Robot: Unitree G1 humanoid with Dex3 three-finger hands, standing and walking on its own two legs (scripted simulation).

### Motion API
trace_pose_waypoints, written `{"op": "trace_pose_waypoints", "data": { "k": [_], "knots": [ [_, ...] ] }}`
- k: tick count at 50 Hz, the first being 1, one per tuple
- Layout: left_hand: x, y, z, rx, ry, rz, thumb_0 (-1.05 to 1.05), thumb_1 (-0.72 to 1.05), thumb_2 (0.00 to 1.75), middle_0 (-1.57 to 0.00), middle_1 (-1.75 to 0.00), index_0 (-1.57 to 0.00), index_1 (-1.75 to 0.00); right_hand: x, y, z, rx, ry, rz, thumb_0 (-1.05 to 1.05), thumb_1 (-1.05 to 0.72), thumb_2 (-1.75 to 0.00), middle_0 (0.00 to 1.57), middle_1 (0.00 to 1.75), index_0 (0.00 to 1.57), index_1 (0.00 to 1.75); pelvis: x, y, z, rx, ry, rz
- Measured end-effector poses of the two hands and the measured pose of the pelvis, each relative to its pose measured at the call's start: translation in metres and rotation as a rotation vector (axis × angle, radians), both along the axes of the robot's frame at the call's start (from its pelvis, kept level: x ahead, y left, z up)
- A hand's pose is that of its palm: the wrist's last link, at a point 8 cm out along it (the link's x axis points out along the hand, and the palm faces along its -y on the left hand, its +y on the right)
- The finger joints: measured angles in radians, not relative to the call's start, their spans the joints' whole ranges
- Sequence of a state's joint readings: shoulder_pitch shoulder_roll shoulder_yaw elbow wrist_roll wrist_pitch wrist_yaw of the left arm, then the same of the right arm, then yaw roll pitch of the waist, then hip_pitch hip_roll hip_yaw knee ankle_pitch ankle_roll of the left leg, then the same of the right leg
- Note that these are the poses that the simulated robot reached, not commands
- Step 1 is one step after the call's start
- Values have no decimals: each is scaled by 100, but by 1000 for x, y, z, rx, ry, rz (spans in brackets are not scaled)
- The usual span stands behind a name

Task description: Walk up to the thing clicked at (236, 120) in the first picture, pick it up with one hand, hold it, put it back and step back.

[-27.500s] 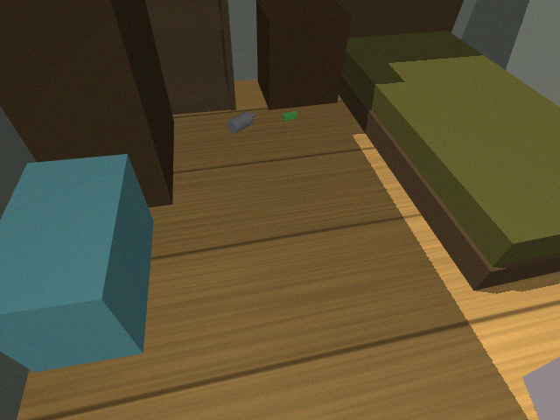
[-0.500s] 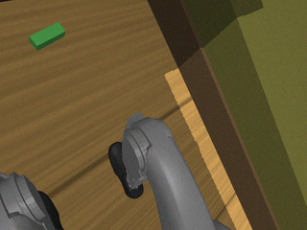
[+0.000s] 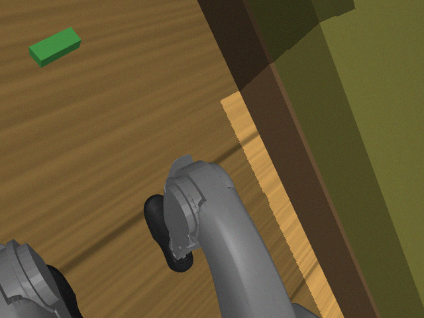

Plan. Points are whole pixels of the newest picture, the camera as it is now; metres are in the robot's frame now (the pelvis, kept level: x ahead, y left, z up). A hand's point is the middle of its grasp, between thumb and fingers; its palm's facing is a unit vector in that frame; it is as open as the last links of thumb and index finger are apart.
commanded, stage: close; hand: left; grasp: from above
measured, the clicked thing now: out of the picture +0.48 +0.33 -0.28
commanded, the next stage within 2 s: settle in 1.54 s
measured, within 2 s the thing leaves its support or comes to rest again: neither
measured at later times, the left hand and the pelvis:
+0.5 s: hand out of the picture +0.46 +0.33 -0.26, palm faces -0.22 -0.39 -0.90, open 12.9 cm; pelvis +0.00 +0.00 +0.00, yaw +0 degrees
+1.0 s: hand out of the picture +0.46 +0.33 -0.27, palm faces -0.25 -0.38 -0.89, open 11.5 cm; pelvis +0.00 +0.00 +0.01, yaw +0 degrees
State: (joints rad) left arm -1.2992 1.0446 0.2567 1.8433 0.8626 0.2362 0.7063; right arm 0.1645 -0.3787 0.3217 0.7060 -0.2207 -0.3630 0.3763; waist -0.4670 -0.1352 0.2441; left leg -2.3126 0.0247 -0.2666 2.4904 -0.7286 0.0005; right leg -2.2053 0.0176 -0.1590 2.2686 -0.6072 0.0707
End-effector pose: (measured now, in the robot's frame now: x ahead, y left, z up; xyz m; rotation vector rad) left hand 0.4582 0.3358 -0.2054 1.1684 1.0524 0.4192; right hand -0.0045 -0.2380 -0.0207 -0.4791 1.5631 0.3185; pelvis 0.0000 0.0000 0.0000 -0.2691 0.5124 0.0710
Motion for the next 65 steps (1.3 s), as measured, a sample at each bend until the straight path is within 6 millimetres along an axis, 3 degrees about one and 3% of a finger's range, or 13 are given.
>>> {"op": "trace_pose_waypoints", "data": {
  "k": [20,41,65],
  "knots": [
    [6,-3,-1,5,-1,38,0,-40,91,-19,-101,-19,-100,-8,0,7,-1,30,-7,1,-93,-91,19,30,20,30,0,-1,3,-1,5,-4],
    [3,2,-4,-3,12,-2,0,-21,85,-34,-92,-35,-91,4,-1,5,-10,3,16,0,-92,-91,19,30,20,30,0,-1,5,-3,11,-3],
    [5,4,-2,-6,11,-24,0,-18,73,-44,-78,-48,-78,0,1,8,-14,12,13,1,-91,-90,19,30,20,30,0,1,6,-4,10,-1]
  ]
}}
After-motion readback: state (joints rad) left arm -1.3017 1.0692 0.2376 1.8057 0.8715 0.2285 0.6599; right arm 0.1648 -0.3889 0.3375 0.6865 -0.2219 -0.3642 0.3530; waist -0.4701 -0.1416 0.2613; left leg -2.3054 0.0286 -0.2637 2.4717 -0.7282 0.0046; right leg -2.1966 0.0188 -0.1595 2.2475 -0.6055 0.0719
